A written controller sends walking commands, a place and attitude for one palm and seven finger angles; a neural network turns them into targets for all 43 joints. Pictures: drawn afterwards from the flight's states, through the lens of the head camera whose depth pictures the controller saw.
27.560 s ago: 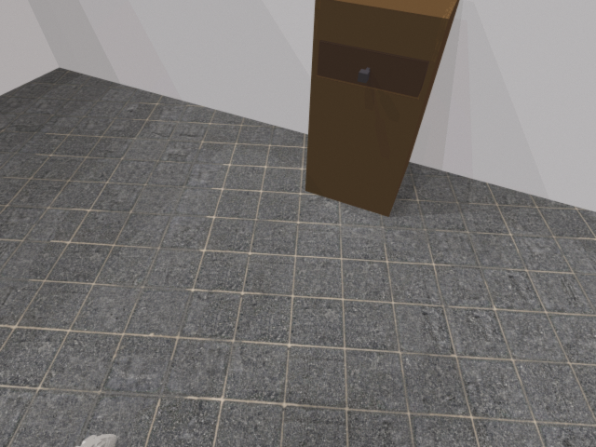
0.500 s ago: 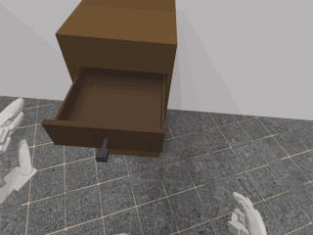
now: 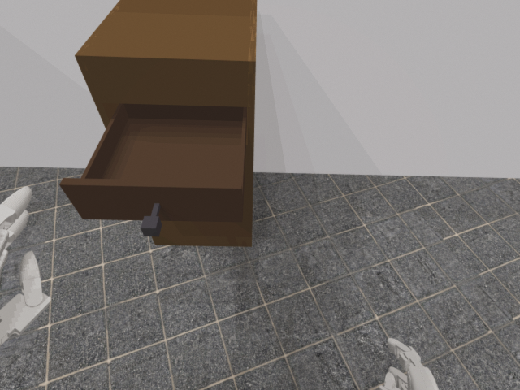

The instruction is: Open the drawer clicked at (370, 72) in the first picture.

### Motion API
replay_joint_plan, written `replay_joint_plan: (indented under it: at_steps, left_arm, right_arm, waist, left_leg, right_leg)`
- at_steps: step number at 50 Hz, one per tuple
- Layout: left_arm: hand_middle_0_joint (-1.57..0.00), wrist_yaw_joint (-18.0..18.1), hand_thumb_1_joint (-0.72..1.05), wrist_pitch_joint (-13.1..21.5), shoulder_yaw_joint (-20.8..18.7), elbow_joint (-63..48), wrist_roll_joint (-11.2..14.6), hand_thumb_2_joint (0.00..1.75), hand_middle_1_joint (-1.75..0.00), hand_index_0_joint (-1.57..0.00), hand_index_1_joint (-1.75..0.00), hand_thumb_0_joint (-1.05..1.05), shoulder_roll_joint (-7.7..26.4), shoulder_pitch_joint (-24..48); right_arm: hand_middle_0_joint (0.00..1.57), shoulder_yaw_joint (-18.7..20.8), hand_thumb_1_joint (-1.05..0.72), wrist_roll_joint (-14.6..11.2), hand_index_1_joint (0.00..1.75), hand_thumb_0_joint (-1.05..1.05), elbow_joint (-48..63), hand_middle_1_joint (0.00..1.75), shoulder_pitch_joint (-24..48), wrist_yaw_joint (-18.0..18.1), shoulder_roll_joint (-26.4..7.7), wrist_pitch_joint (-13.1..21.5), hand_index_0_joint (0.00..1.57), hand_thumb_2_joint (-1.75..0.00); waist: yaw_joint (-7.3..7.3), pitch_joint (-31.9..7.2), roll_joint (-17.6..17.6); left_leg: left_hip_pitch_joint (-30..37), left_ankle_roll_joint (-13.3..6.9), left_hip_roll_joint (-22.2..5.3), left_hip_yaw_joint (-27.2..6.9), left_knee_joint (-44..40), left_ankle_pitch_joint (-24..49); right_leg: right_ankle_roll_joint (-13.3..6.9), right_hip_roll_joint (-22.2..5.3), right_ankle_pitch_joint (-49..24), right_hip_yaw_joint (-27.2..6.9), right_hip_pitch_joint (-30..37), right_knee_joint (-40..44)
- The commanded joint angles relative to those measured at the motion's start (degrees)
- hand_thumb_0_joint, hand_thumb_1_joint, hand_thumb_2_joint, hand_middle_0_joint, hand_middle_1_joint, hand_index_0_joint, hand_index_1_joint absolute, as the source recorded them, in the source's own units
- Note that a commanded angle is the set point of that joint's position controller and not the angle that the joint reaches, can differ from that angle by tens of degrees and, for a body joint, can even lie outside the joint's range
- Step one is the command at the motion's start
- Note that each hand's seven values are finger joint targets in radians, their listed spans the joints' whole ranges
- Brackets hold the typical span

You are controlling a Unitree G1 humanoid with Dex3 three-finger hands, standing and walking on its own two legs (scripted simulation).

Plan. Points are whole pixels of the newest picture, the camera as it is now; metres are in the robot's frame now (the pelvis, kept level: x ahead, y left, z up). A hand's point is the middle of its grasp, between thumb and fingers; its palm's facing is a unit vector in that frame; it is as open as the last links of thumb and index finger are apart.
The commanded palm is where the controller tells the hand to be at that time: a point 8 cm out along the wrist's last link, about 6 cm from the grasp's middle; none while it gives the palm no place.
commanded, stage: stop stepping back and stand still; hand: left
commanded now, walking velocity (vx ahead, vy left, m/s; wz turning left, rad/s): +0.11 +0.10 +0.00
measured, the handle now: (153, 219) +0.48 +0.24 -0.10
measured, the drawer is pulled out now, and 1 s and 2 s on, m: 0.30 0.30 0.30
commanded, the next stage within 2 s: let the arm hang, fingers relaxed in 0.44 s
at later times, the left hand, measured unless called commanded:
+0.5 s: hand (7, 332) +0.16 +0.25 +0.15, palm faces +0.37 -0.83 -0.42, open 7.4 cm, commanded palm +0.10 +0.30 +0.17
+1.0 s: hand out of the picture -0.06 +0.21 -0.18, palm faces +0.06 -0.98 -0.21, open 7.1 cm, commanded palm none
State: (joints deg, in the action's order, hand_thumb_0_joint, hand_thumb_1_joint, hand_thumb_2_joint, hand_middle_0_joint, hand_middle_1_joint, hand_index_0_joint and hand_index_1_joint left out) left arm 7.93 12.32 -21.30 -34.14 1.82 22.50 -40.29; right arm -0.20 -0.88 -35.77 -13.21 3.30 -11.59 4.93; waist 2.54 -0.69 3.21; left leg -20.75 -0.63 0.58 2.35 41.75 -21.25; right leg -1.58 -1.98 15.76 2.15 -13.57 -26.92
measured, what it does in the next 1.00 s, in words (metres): steps on the spot: left foot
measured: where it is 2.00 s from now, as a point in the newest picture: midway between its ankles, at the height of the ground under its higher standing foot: outside the picture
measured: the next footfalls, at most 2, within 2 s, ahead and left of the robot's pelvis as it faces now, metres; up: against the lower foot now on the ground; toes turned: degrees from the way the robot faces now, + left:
left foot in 0.06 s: +0.00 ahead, +0.14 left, +0.00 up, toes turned +4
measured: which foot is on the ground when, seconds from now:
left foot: up 0.00-0.04, down 0.06-1.00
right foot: down 0.00-1.00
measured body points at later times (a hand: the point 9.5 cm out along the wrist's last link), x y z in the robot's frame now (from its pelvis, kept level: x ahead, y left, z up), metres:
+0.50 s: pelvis -0.03 +0.01 -0.01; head -0.02 +0.02 +0.44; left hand +0.13 +0.29 +0.17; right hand +0.14 -0.20 -0.09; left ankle -0.04 +0.14 -0.74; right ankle -0.02 -0.10 -0.74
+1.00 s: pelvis -0.03 +0.02 +0.00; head +0.00 +0.04 +0.45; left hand -0.06 +0.27 -0.16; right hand -0.04 -0.21 -0.15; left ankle -0.04 +0.14 -0.74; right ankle -0.02 -0.10 -0.74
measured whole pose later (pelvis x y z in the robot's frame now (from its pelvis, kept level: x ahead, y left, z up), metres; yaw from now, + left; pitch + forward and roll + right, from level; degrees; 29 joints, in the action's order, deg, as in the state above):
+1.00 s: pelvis -0.03 +0.02 +0.00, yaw +2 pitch -2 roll -1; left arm 1.0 -1.7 -1.2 61.3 -0.6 12.0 -17.9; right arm -0.5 0.7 -60.3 -19.1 1.2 -9.5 -1.7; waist -0.2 5.5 0.9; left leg -9.7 -0.4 -1.1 1.7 25.9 -14.4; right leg 0.0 -1.5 12.4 5.1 -9.6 -23.9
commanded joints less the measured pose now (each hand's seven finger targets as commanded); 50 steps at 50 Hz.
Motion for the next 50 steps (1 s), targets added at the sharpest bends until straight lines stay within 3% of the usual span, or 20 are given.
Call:
replay_joint_plan:
  at_steps: [1, 2, 3, 4, 5, 8, 11, 15, 19, 26, 27, 28, 30, 32, 34, 37, 38, 44, 47, 50]
  left_arm:
    - [-0.2, 2.2, 0.9, 3.8, -5.5, -13.0, -0.2, 0.9, -0.3, -0.2, -0.3, 0.0, 8.5, 1.9]
    - [-0.2, 1.9, 0.9, 4.0, -5.3, -14.5, 0.0, 0.9, -0.3, -0.2, -0.3, 0.0, 9.0, 2.2]
    - [-0.2, 1.6, 0.9, 4.2, -6.7, -15.1, 0.2, 0.9, -0.3, -0.2, -0.3, 0.0, 10.5, 1.5]
    - [-0.2, 1.5, 0.9, 3.7, -7.2, -11.9, 0.1, 0.9, -0.3, -0.2, -0.3, 0.0, 10.0, -1.6]
    - [-0.2, 1.6, 0.9, 4.0, -7.8, -13.5, 0.0, 0.9, -0.3, -0.2, -0.3, 0.0, 10.3, -0.8]
    - [-0.2, 1.7, 0.9, 4.4, -7.2, -13.5, 0.3, 0.9, -0.3, -0.2, -0.3, 0.0, 9.4, 0.6]
    - [-0.2, 2.0, 0.9, 4.0, -6.2, -10.9, 0.4, 0.9, -0.3, -0.2, -0.3, 0.0, 8.1, 2.0]
    - [-0.2, 2.3, 0.9, 3.4, -5.1, -9.6, 0.1, 0.9, -0.3, -0.2, -0.3, 0.0, 7.4, 4.9]
    - [-0.2, 2.3, 0.9, 2.9, -4.4, -10.3, -0.2, 0.9, -0.3, -0.2, -0.3, 0.0, 6.9, 6.6]
    - [-0.2, 2.1, 0.9, 2.8, -5.2, -12.0, 0.4, 0.9, -0.3, -0.2, -0.3, 0.0, 7.6, 4.3]
    - [-0.2, -4.8, 0.9, -6.0, 17.7, 37.5, -4.7, 0.9, -0.3, -0.2, -0.3, 0.0, -2.3, 12.1]
    - [-0.2, -6.5, 0.9, -11.1, 14.9, 39.9, -4.8, 0.9, -0.3, -0.2, -0.3, 0.0, -3.9, 11.8]
    - [-0.2, -7.1, 0.9, -12.2, 15.9, 44.6, -4.2, 0.9, -0.3, -0.2, -0.3, 0.0, -4.7, 14.3]
    - [-0.2, -7.1, 0.9, -12.2, 16.4, 52.0, -4.3, 0.9, -0.3, -0.2, -0.3, 0.0, -3.5, 18.5]
    - [-0.2, -6.8, 0.9, -12.6, 16.9, 60.0, -3.9, 0.9, -0.3, -0.2, -0.3, 0.0, -2.4, 21.3]
    - [-0.2, -6.5, 0.9, -13.3, 18.1, 71.3, -3.2, 0.9, -0.3, -0.2, -0.3, 0.0, -2.6, 24.7]
    - [-0.2, -6.4, 0.9, -13.2, 18.4, 75.0, -3.1, 0.9, -0.3, -0.2, -0.3, 0.0, -2.8, 24.4]
    - [-0.2, -6.5, 0.9, -12.7, 18.8, 88.0, -2.7, 0.9, -0.3, -0.2, -0.3, 0.0, -5.0, 22.3]
    - [-0.2, -6.5, 0.9, -12.4, 19.3, 91.8, -2.5, 0.9, -0.3, -0.2, -0.3, 0.0, -5.3, 21.8]
    - [-0.2, -6.4, 0.9, -12.4, 20.0, 94.7, -2.4, 0.9, -0.3, -0.2, -0.3, 0.0, -6.2, 21.0]
  right_arm:
    - [0.2, 2.6, -0.9, 0.3, 0.3, 0.0, 9.9, 0.3, 6.4, 1.0, -7.1, 6.0, 0.2, -0.9]
    - [0.2, 3.6, -0.9, -0.1, 0.3, 0.0, 11.1, 0.3, 6.7, 1.0, -8.4, 6.3, 0.2, -0.9]
    - [0.2, 4.1, -0.9, -0.4, 0.3, 0.0, 11.5, 0.3, 6.6, 0.6, -9.3, 6.3, 0.2, -0.9]
    - [0.2, 4.2, -0.9, -0.8, 0.3, 0.0, 10.7, 0.3, 5.8, 0.5, -8.2, 5.9, 0.2, -0.9]
    - [0.2, 3.3, -0.9, -0.7, 0.3, 0.0, 10.3, 0.3, 5.8, 0.4, -6.8, 5.5, 0.2, -0.9]
    - [0.2, 3.4, -0.9, -0.7, 0.3, 0.0, 10.0, 0.3, 5.9, 0.4, -7.2, 5.6, 0.2, -0.9]
    - [0.2, 3.4, -0.9, -0.4, 0.3, 0.0, 9.7, 0.3, 5.4, 0.5, -7.6, 5.7, 0.2, -0.9]
    - [0.2, 2.8, -0.9, -0.1, 0.3, 0.0, 9.7, 0.3, 5.9, 1.0, -7.1, 5.4, 0.2, -0.9]
    - [0.2, 2.1, -0.9, 0.0, 0.3, 0.0, 9.8, 0.3, 6.1, 0.9, -6.7, 5.5, 0.2, -0.9]
    - [0.2, 1.6, -0.9, 0.0, 0.3, 0.0, 9.7, 0.3, 6.4, 0.1, -5.8, 5.2, 0.2, -0.9]
    - [0.2, 4.9, -0.9, 0.2, 0.3, 0.0, -6.0, 0.3, 5.7, -4.3, -10.9, 8.0, 0.2, -0.9]
    - [0.2, 4.6, -0.9, 0.9, 0.3, 0.0, -6.2, 0.3, 0.5, -4.5, -10.1, 2.7, 0.2, -0.9]
    - [0.2, 2.9, -0.9, 1.3, 0.3, 0.0, -4.3, 0.3, 0.6, -4.0, -7.8, -0.7, 0.2, -0.9]
    - [0.2, 2.4, -0.9, 1.9, 0.3, 0.0, -4.6, 0.3, 0.3, -3.7, -7.2, -2.1, 0.2, -0.9]
    - [0.2, 2.3, -0.9, 2.1, 0.3, 0.0, -6.1, 0.3, 0.2, -3.3, -7.2, -3.4, 0.2, -0.9]
    - [0.2, 1.5, -0.9, 2.2, 0.3, 0.0, -9.9, 0.3, 0.5, -2.7, -6.9, -4.3, 0.2, -0.9]
    - [0.2, 1.2, -0.9, 2.1, 0.3, 0.0, -11.4, 0.3, 0.4, -2.5, -6.6, -4.4, 0.2, -0.9]
    - [0.2, 0.9, -0.9, 1.7, 0.3, 0.0, -18.4, 0.3, -4.1, -1.7, -4.5, -4.7, 0.2, -0.9]
    - [0.2, 0.9, -0.9, 1.3, 0.3, 0.0, -20.8, 0.3, -6.6, -1.4, -3.9, -4.9, 0.2, -0.9]
    - [0.2, 0.8, -0.9, 1.3, 0.3, 0.0, -23.1, 0.3, -8.9, -1.2, -3.3, -4.9, 0.2, -0.9]
  waist:
    - [-1.45, -2.1, -2.4]
    - [-1.93, -3.3, -6.9]
    - [-2.52, -5.1, -8.1]
    - [-2.03, -6.5, -7.0]
    - [-1.55, -6.8, -9.4]
    - [-1.31, -3.5, -6.1]
    - [-1.01, 0.5, -3.0]
    - [-0.84, 2.4, -4.4]
    - [-0.99, 1.5, -6.5]
    - [-1.33, -2.9, -5.0]
    - [1.81, -1.0, -5.0]
    - [-0.51, -3.5, -5.0]
    - [-1.92, -4.1, -0.9]
    - [-2.01, -3.7, 7.9]
    - [-2.07, -3.5, 5.8]
    - [-2.62, 0.3, -6.9]
    - [-2.96, 0.2, -8.3]
    - [-2.73, 0.8, -11.8]
    - [-2.44, 2.2, -6.6]
    - [-2.22, 3.9, -5.5]
  left_leg:
    - [7.5, -2.6, -4.8, -2.0, -25.4, 9.4]
    - [9.5, -3.3, -8.1, -4.6, -24.2, 17.1]
    - [10.4, -3.5, -9.8, -6.2, -21.3, 22.1]
    - [10.7, -3.2, -8.9, -4.6, -18.9, 23.0]
    - [9.5, -2.7, -7.6, -4.3, -19.5, 21.4]
    - [5.7, -2.3, -6.4, -4.1, -19.5, 10.8]
    - [3.0, -2.6, -5.0, -3.5, -18.8, -0.9]
    - [2.7, -3.3, -5.7, -4.3, -20.0, -5.1]
    - [1.8, -3.5, -7.1, -5.8, -21.6, -2.0]
    - [5.3, -1.8, -6.2, -3.4, -18.4, 13.5]
    - [6.8, 0.0, -6.2, -2.6, -10.5, 23.4]
    - [6.4, -0.2, -7.2, -3.7, -12.3, 26.2]
    - [2.9, -2.4, -7.6, -6.3, -12.6, 20.7]
    - [2.7, -1.7, -5.2, -5.5, -10.6, 19.6]
    - [5.4, -1.1, -3.6, -4.4, -11.0, 20.5]
    - [6.7, -1.3, -5.4, -5.9, -17.2, 24.1]
    - [7.0, -1.5, -5.9, -5.7, -18.1, 24.4]
    - [9.3, -1.5, -6.0, -5.1, -20.9, 15.7]
    - [10.5, -1.7, -6.4, -5.2, -21.3, 16.1]
    - [10.3, -1.8, -6.5, -5.1, -22.3, 14.5]
  right_leg:
    - [-0.3, -8.1, -11.1, -6.7, 5.9, 4.3]
    - [0.9, -5.5, -13.7, -4.8, 6.5, 1.5]
    - [1.7, -4.2, -13.3, -3.6, 6.3, 0.2]
    - [1.6, -3.7, -14.7, -3.2, 6.9, 0.2]
    - [1.6, -3.8, -14.9, -2.2, 7.5, 0.1]
    - [1.2, -3.3, -8.7, -3.5, 6.2, 2.4]
    - [0.4, -3.7, 4.7, -6.5, 1.3, 6.7]
    - [-0.1, -2.7, 10.3, -6.9, -1.7, 6.9]
    - [0.3, -1.2, 3.4, -4.3, 1.0, 3.4]
    - [0.6, -2.4, -14.4, -3.6, 6.5, 2.4]
    - [0.3, -4.6, -20.3, 0.2, -4.0, -5.5]
    - [0.8, -4.7, -17.9, -1.2, -3.0, -5.7]
    - [1.1, -3.1, -12.8, -0.3, -0.7, -5.4]
    - [-0.6, -4.9, -18.3, -2.5, 2.1, -3.6]
    - [-1.6, -6.6, -23.2, -3.9, 3.8, -2.6]
    - [-0.3, -3.8, -16.4, -2.5, 4.3, -1.1]
    - [0.2, -3.5, -14.8, -2.4, 5.8, -0.1]
    - [-0.3, -3.6, -9.7, -2.4, 7.3, 5.6]
    - [-0.6, -3.8, -10.5, -2.0, 6.1, 6.7]
    - [-0.5, -3.8, -8.4, -2.0, 5.4, 7.6]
